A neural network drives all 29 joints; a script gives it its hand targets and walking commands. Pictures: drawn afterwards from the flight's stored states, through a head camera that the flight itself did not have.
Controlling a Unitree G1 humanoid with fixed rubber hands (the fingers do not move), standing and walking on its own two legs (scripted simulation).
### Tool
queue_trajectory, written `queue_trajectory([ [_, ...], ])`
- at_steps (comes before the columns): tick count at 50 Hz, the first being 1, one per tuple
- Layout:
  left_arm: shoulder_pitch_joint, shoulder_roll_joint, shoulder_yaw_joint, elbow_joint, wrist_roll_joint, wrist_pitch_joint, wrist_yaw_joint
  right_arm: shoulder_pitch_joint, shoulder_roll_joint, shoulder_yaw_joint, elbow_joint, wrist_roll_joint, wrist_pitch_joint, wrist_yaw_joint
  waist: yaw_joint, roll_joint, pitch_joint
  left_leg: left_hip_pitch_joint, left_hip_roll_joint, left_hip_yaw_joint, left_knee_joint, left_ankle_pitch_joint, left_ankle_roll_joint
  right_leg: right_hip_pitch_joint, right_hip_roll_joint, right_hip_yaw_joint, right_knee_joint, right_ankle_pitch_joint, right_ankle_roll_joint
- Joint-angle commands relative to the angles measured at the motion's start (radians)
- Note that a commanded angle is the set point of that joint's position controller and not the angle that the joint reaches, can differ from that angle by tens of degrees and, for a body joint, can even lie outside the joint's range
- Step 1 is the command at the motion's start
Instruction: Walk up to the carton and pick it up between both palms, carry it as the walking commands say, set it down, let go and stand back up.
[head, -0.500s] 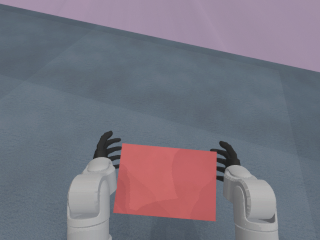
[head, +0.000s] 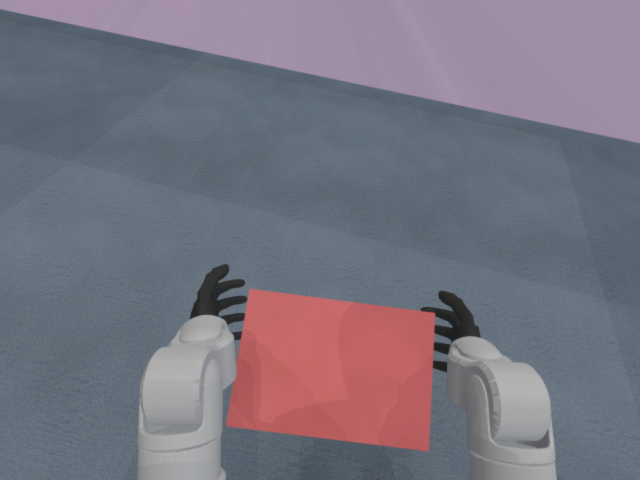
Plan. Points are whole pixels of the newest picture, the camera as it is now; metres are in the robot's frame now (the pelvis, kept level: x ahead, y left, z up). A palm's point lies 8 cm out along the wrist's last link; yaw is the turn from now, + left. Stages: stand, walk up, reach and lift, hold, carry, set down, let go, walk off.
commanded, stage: carry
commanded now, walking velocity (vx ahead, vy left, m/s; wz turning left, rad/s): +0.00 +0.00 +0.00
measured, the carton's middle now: (328, 360) +0.28 +0.01 -0.02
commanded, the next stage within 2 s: none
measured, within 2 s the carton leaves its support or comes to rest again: neither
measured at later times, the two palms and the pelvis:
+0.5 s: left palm (133, 374) +0.21 +0.22 +0.08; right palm (411, 393) +0.21 -0.07 +0.07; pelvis -0.05 +0.06 +0.00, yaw +1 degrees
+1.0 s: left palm (162, 367) +0.22 +0.19 +0.09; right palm (437, 388) +0.21 -0.10 +0.07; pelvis -0.05 +0.03 +0.00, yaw +2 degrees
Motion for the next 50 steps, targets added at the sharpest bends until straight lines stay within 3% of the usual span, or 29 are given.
queue_trajectory([
  [1,-0.403,-1.093,-0.583,-0.165,-0.385,-0.052,-0.265,-0.653,1.024,0.551,-0.322,0.418,-0.125,0.245,-0.015,0.153,-0.452,0.433,0.326,-0.407,-0.192,0.161,-0.19,-0.054,-0.01,0.033,-0.036,-0.023,-0.014],
  [3,-0.351,-1.069,-0.566,-0.146,-0.365,-0.046,-0.257,-0.607,0.998,0.55,-0.312,0.408,-0.117,0.242,-0.016,0.135,-0.44,0.446,0.32,-0.391,-0.188,0.222,-0.186,-0.052,-0.002,0.023,-0.086,-0.036,-0.012],
  [6,-0.308,-1.031,-0.555,-0.112,-0.337,-0.025,-0.248,-0.559,0.95,0.519,-0.244,0.379,-0.094,0.239,0.002,0.291,-0.403,0.435,0.254,-0.276,-0.245,0.491,-0.399,0.062,0.044,-0.123,-0.286,-0.075,-0.01],
  [8,-0.287,-1.039,-0.537,-0.108,-0.33,-0.026,-0.252,-0.565,0.95,0.548,-0.259,0.374,-0.093,0.238,0.045,0.255,-0.395,0.346,0.108,-0.111,-0.057,0.589,-0.622,0.275,0.025,-0.236,-0.585,-0.09,-0.075],
  [9,-0.276,-1.033,-0.516,-0.099,-0.331,-0.029,-0.254,-0.579,0.946,0.567,-0.27,0.381,-0.092,0.237,0.043,0.095,-0.39,0.232,0.053,-0.08,0.077,0.276,-0.597,0.358,-0.063,-0.155,-0.638,0.065,-0.119],
  [10,-0.306,-1.048,-0.512,-0.119,-0.34,-0.036,-0.258,-0.576,0.959,0.576,-0.259,0.385,-0.087,0.237,0.03,-0.278,-0.414,0.21,0.057,-0.146,0.508,-0.161,-0.445,0.273,-0.273,0.116,-0.642,0.142,-0.174],
  [11,-0.266,-1.017,-0.506,-0.106,-0.308,-0.028,-0.254,-0.56,0.922,0.578,-0.275,0.387,-0.076,0.239,0.002,-0.343,-0.305,0.045,0.117,-0.222,0.708,-0.333,-0.339,0.101,-0.455,0.305,-0.626,0.065,-0.252],
  [12,-0.309,-1.03,-0.539,-0.122,-0.329,-0.03,-0.267,-0.626,0.945,0.589,-0.329,0.398,-0.09,0.24,-0.034,-0.207,-0.297,0.0,0.188,-0.245,0.586,-0.288,-0.235,0.088,-0.436,0.211,-0.583,0.035,-0.207],
  [13,-0.345,-1.046,-0.554,-0.098,-0.355,-0.015,-0.278,-0.615,0.951,0.558,-0.299,0.379,-0.085,0.228,-0.05,-0.124,-0.308,0.02,0.204,-0.209,0.3,-0.243,-0.183,0.179,-0.321,-0.005,-0.411,0.296,-0.114],
  [14,-0.339,-0.988,-0.502,-0.05,-0.333,-0.009,-0.264,-0.606,0.871,0.502,-0.283,0.347,-0.079,0.213,-0.053,-0.027,-0.319,0.101,0.167,-0.14,-0.012,-0.085,-0.137,0.183,-0.207,-0.083,-0.232,0.347,-0.06],
  [15,-0.365,-1.017,-0.504,-0.076,-0.342,-0.011,-0.268,-0.662,0.903,0.517,-0.301,0.36,-0.073,0.22,-0.028,0.038,-0.301,0.168,0.137,-0.135,-0.043,0.006,-0.142,0.095,-0.145,-0.051,-0.209,0.247,-0.031],
  [16,-0.372,-0.993,-0.507,-0.08,-0.346,-0.003,-0.265,-0.577,0.887,0.485,-0.234,0.33,-0.061,0.216,-0.018,0.098,-0.279,0.273,0.219,-0.231,0.003,0.167,-0.12,-0.055,-0.119,-0.016,-0.2,0.108,-0.001],
  [17,-0.368,-1.015,-0.519,-0.087,-0.352,-0.008,-0.269,-0.598,0.902,0.5,-0.26,0.346,-0.073,0.225,-0.013,0.246,-0.295,0.314,0.402,-0.471,-0.059,0.395,-0.074,-0.147,-0.052,-0.025,-0.135,-0.034,0.04],
  [19,-0.446,-1.042,-0.554,-0.119,-0.372,-0.005,-0.275,-0.596,0.959,0.502,-0.214,0.348,-0.069,0.224,-0.017,0.176,-0.265,0.227,0.374,-0.519,-0.145,0.281,-0.096,-0.051,-0.022,-0.004,-0.081,-0.066,0.035],
  [21,-0.452,-1.063,-0.564,-0.115,-0.376,-0.013,-0.283,-0.623,0.992,0.511,-0.218,0.355,-0.078,0.232,-0.013,0.142,-0.29,0.185,0.346,-0.481,-0.227,-0.174,-0.121,-0.023,-0.035,0.014,-0.055,-0.018,0.004],
  [23,-0.438,-1.094,-0.559,-0.104,-0.375,-0.026,-0.289,-0.668,1.003,0.528,-0.267,0.369,-0.099,0.231,-0.008,0.141,-0.328,0.191,0.311,-0.413,-0.242,-0.299,-0.137,-0.006,-0.045,0.011,-0.077,-0.008,-0.02],
  [26,-0.481,-1.134,-0.589,-0.163,-0.397,-0.041,-0.292,-0.701,1.052,0.559,-0.317,0.392,-0.117,0.235,-0.01,0.159,-0.368,0.225,0.285,-0.367,-0.232,-0.23,-0.135,0.032,-0.031,-0.008,-0.21,-0.001,-0.046],
  [30,-0.367,-1.101,-0.538,-0.131,-0.371,-0.035,-0.285,-0.654,1.035,0.585,-0.309,0.395,-0.109,0.226,-0.006,0.078,-0.489,0.398,0.272,-0.333,-0.086,0.204,-0.124,0.124,-0.079,0.015,-0.451,0.105,-0.051],
  [32,-0.334,-1.075,-0.537,-0.121,-0.362,-0.043,-0.283,-0.612,1.0,0.574,-0.298,0.39,-0.108,0.233,-0.014,0.072,-0.488,0.413,0.256,-0.281,-0.055,0.454,-0.17,0.104,-0.082,0.017,-0.31,0.142,-0.046],
  [36,-0.325,-1.054,-0.505,-0.073,-0.327,-0.035,-0.29,-0.626,0.974,0.566,-0.264,0.371,-0.1,0.236,-0.015,0.068,-0.404,0.272,0.241,-0.286,-0.103,0.118,-0.142,0.074,-0.105,0.036,-0.326,0.089,-0.032],
  [39,-0.305,-1.015,-0.455,0.045,-0.291,-0.044,-0.299,-0.609,0.938,0.531,-0.168,0.327,-0.105,0.239,-0.005,-0.007,-0.353,0.205,0.232,-0.265,-0.073,0.098,-0.118,0.08,-0.132,0.057,-0.382,0.128,-0.029],
  [40,-0.352,-1.024,-0.471,-0.015,-0.309,-0.048,-0.3,-0.628,0.967,0.555,-0.192,0.344,-0.103,0.238,-0.009,-0.021,-0.326,0.179,0.22,-0.252,-0.068,0.042,-0.113,0.068,-0.139,0.059,-0.383,0.118,-0.029],
  [44,-0.351,-1.021,-0.455,0.062,-0.289,-0.066,-0.305,-0.623,0.945,0.526,-0.144,0.325,-0.126,0.245,-0.003,0.016,-0.32,0.184,0.19,-0.214,-0.032,0.022,-0.109,0.041,-0.16,0.088,-0.418,0.121,-0.043],
  [45,-0.413,-1.068,-0.499,-0.053,-0.328,-0.068,-0.304,-0.661,1.001,0.558,-0.217,0.36,-0.133,0.243,-0.007,0.042,-0.327,0.196,0.194,-0.219,-0.025,0.065,-0.103,0.039,-0.162,0.081,-0.391,0.132,-0.042],
  [46,-0.387,-1.023,-0.439,0.111,-0.272,-0.087,-0.31,-0.645,0.943,0.489,-0.086,0.306,-0.148,0.256,-0.005,0.045,-0.338,0.201,0.199,-0.223,-0.027,0.108,-0.105,0.041,-0.16,0.078,-0.388,0.13,-0.043],
  [47,-0.439,-1.078,-0.503,-0.018,-0.325,-0.095,-0.315,-0.682,1.003,0.535,-0.191,0.344,-0.161,0.254,-0.005,0.077,-0.371,0.224,0.202,-0.227,-0.013,0.118,-0.1,0.048,-0.154,0.075,-0.375,0.144,-0.044],
  [48,-0.436,-1.035,-0.47,0.023,-0.297,-0.113,-0.317,-0.64,0.978,0.509,-0.113,0.318,-0.168,0.261,-0.002,0.028,-0.362,0.208,0.199,-0.233,-0.027,0.09,-0.103,0.058,-0.153,0.074,-0.381,0.116,-0.046],
  [49,-0.438,-1.101,-0.525,-0.094,-0.348,-0.103,-0.315,-0.69,1.038,0.585,-0.26,0.376,-0.169,0.25,-0.005,0.029,-0.361,0.215,0.198,-0.216,-0.014,0.071,-0.098,0.055,-0.158,0.073,-0.389,0.119,-0.041],
  [50,-0.44,-1.076,-0.501,-0.034,-0.327,-0.103,-0.315,-0.673,1.012,0.547,-0.188,0.348,-0.166,0.254,-0.002,0.034,-0.359,0.201,0.195,-0.215,-0.007,0.103,-0.096,0.057,-0.162,0.078,-0.392,0.148,-0.046],
])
